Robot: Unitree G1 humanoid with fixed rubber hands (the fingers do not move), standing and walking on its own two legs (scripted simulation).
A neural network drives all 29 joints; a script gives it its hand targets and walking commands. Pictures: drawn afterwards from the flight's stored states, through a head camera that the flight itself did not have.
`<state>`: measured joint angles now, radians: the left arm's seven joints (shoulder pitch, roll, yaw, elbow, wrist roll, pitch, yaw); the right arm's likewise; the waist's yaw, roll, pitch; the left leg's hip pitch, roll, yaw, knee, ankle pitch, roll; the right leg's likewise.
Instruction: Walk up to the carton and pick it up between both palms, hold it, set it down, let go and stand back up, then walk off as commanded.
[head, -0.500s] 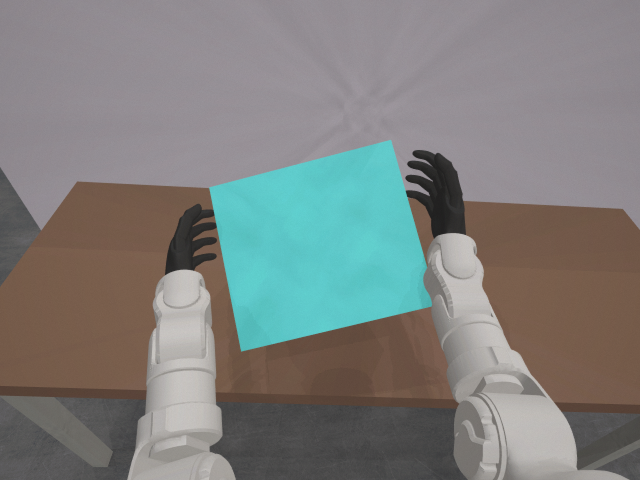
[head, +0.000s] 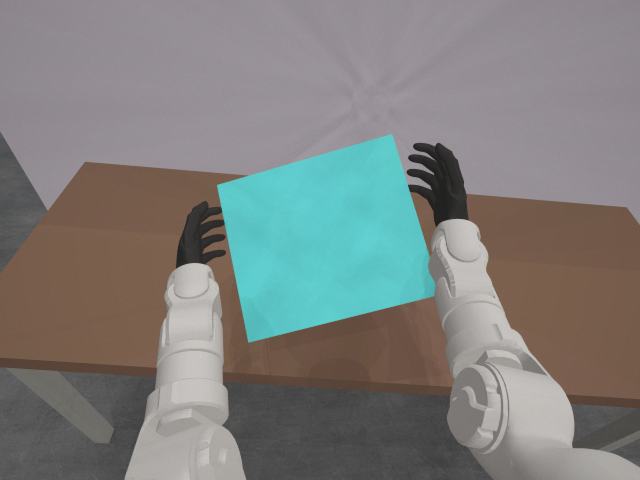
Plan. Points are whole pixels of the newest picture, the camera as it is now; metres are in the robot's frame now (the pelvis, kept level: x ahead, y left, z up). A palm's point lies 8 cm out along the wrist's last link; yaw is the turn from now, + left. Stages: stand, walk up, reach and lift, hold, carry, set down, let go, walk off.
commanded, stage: set down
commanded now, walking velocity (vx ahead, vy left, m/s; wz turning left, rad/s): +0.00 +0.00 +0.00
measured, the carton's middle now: (328, 245) +0.43 +0.01 +0.04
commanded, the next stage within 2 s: none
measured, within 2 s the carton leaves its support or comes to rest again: neither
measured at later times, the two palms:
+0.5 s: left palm (208, 252) +0.38 +0.18 +0.06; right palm (443, 210) +0.44 -0.15 +0.12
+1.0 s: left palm (212, 260) +0.39 +0.18 +0.03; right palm (435, 221) +0.45 -0.15 +0.09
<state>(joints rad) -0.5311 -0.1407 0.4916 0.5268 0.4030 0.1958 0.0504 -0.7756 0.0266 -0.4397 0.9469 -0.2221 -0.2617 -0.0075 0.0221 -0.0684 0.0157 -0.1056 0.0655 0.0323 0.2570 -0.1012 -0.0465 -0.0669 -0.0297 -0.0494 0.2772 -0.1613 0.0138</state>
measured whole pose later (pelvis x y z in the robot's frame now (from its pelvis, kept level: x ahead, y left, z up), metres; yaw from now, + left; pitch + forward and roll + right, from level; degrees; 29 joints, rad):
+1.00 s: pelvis +0.03 -0.02 +0.00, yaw -1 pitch +9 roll +0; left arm -0.60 -0.15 0.59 0.71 0.41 -0.04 0.12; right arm -0.83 0.02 -0.61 1.08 -0.39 -0.34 0.01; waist 0.08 -0.04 -0.07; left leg -0.32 0.10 0.05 0.29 -0.13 -0.07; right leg -0.30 0.00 -0.04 0.33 -0.19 -0.01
